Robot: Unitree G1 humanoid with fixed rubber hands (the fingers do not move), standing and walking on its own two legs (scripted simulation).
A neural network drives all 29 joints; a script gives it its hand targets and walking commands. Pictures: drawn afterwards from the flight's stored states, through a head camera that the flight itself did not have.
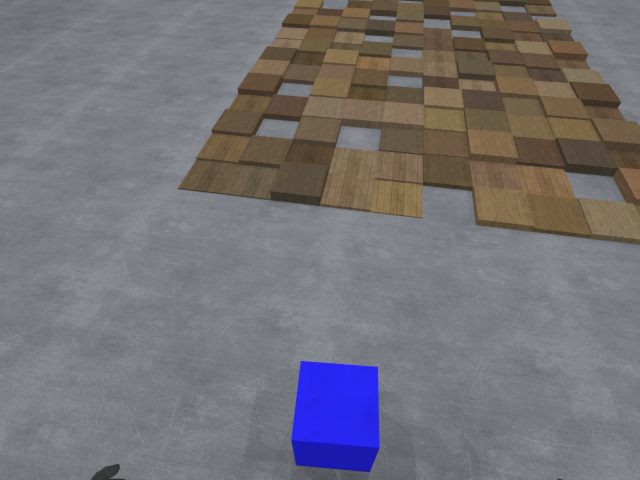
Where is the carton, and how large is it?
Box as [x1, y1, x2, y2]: [291, 361, 379, 471]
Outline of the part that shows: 301,361 291,439 296,464 369,471 379,447 377,367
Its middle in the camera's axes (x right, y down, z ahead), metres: +0.05 +0.50 +1.08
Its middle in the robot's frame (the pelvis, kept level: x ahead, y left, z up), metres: +0.42 -0.02 -0.66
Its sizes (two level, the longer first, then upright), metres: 0.210 0.200 0.250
